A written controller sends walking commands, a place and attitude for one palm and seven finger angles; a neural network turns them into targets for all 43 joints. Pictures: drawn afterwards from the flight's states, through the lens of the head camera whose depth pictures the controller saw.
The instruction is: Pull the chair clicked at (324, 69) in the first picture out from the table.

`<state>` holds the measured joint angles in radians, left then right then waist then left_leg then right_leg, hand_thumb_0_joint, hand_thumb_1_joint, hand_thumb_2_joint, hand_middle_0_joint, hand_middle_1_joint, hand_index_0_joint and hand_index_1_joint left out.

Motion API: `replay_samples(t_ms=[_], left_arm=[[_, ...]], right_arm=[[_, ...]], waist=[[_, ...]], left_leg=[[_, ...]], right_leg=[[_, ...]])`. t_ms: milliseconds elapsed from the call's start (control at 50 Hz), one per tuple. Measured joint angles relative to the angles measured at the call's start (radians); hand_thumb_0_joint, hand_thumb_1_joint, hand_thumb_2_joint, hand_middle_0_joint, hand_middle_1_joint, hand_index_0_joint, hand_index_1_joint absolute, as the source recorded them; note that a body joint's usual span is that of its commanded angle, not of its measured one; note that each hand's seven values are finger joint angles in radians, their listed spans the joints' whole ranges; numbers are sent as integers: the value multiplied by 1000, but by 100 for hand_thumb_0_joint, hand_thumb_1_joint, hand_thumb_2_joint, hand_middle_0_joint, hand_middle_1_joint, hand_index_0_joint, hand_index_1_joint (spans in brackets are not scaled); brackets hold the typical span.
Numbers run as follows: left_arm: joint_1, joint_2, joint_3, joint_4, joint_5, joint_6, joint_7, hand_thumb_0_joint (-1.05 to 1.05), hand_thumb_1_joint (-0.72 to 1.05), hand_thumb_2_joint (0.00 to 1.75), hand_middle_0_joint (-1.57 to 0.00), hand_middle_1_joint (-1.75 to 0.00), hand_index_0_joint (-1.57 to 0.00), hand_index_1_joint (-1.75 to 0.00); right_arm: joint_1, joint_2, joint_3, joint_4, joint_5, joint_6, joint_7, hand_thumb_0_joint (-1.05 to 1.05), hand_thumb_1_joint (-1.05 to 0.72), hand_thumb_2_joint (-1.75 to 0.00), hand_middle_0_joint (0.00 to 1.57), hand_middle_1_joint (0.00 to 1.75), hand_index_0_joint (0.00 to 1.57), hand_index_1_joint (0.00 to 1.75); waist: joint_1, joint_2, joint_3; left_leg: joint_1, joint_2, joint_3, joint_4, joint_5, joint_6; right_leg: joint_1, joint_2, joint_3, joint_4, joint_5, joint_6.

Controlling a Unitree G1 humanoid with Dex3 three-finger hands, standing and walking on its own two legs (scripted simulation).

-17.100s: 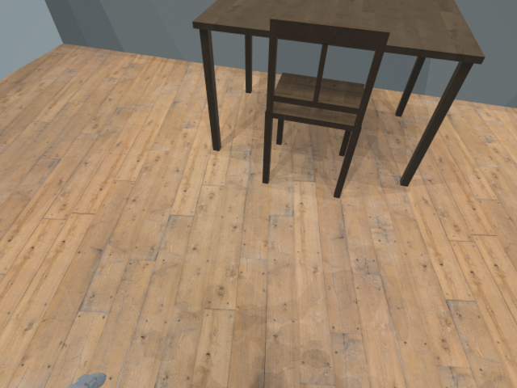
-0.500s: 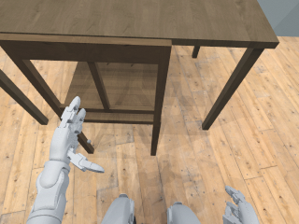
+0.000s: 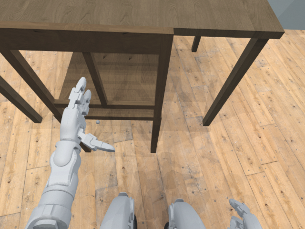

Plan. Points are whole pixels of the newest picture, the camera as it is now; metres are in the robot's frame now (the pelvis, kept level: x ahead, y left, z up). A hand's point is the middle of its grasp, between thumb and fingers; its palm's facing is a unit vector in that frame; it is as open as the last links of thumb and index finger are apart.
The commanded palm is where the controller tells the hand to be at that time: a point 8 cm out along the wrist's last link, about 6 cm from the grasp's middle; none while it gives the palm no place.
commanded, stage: aim the fingers beside a spindle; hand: left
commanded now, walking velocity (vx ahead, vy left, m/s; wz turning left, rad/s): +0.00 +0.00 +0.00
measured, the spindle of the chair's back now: (97, 80) +0.53 +0.17 +0.01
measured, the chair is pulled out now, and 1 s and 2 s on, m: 0.00 0.00 0.00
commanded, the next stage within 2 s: push the fingers through the gap in 1.50 s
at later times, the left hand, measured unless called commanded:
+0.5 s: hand (100, 121) +0.39 +0.14 +0.01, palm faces -0.03 -1.00 -0.02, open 16.9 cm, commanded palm +0.36 +0.20 +0.02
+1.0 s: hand (98, 122) +0.38 +0.15 +0.02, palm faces -0.02 -1.00 -0.04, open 16.9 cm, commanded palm +0.36 +0.20 +0.02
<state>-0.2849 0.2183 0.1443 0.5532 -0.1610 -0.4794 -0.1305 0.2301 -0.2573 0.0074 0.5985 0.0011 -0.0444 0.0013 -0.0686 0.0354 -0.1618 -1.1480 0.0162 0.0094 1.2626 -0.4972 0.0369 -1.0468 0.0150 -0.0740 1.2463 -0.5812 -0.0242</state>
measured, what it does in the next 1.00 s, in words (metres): stands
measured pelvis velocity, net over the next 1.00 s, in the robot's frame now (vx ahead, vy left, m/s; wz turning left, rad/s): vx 0.00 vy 0.00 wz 0.00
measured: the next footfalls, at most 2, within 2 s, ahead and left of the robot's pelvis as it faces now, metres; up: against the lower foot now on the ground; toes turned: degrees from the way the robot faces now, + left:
none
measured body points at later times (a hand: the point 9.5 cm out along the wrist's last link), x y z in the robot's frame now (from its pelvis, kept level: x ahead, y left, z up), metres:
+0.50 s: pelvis +0.00 +0.00 +0.00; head +0.12 +0.01 +0.43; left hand +0.38 +0.20 +0.02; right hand +0.12 -0.26 -0.12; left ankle +0.05 +0.10 -0.62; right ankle +0.01 -0.11 -0.62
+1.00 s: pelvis +0.00 +0.00 +0.00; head +0.12 +0.01 +0.43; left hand +0.38 +0.20 +0.02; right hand +0.14 -0.26 -0.11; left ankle +0.05 +0.10 -0.62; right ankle +0.01 -0.11 -0.62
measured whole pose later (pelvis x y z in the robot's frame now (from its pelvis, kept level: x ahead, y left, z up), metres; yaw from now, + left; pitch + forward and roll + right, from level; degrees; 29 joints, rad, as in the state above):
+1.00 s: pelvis +0.00 +0.00 +0.00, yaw +0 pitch +22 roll -3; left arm -0.30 0.22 0.15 0.58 -0.14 -0.50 -0.11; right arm 0.21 -0.25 0.01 0.58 0.00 0.00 0.01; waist -0.07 0.03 -0.16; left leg -1.17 0.02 0.01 1.28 -0.51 0.03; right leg -1.06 0.02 -0.08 1.26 -0.59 -0.03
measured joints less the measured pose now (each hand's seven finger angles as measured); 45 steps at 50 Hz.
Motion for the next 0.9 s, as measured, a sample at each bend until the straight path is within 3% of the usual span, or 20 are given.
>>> replay_samples(t_ms=[140, 280, 460, 700, 820, 900], left_arm=[[-26, 6, 23, 43, 10, 21, 19, -2, -50, 30, -6, -8, -6, -8], [39, -3, 9, -19, 2, -5, 29, -2, -50, 30, -6, -8, -6, -8], [-47, 9, 13, 85, 8, -2, 11, -2, -50, 30, -6, -8, -6, -8], [31, 13, 28, 12, -6, 6, 10, -2, -50, 30, -6, -8, -6, -8], [69, -1, -9, -19, -23, -2, -8, -2, -50, 30, -6, -8, -6, -8], [53, -17, -30, -24, -3, -21, -1, -2, -50, 30, -6, -8, -6, -8]], right_arm=[[13, 7, 1, -17, 0, 33, 15, 1, -91, -90, 20, 30, 20, 29], [30, 10, 0, -12, 4, 46, 16, 1, -91, -90, 20, 30, 20, 29], [2, 3, 2, -12, 4, 41, 9, 1, -91, -90, 20, 30, 20, 29], [8, 5, -1, -30, 9, 59, 17, 1, -91, -90, 20, 30, 20, 29], [6, 5, -4, -30, 11, 49, 15, 1, -91, -90, 20, 30, 20, 29], [-9, 4, -2, -18, 6, 42, 10, 1, -91, -90, 20, 30, 20, 29]], waist=[[-13, 2, -1], [2, 6, 0], [-8, -3, 1], [4, -1, -9], [12, 2, -1], [12, -2, 1]], left_leg=[[-21, 5, 10, 11, -4, 2], [11, 5, 14, -13, -3, 2], [-24, 2, -2, 12, -5, -2], [18, 5, 10, -16, -9, -2], [16, 1, 0, -10, -9, -2], [4, 0, -4, 2, -9, -2]], right_leg=[[-27, 4, 10, 15, -2, 1], [3, 4, 15, -8, 2, 3], [-24, 2, -2, 12, -6, -3], [11, 6, 13, -12, -5, -1], [16, 3, 2, -12, -7, -2], [6, 2, -2, -2, -8, -2]])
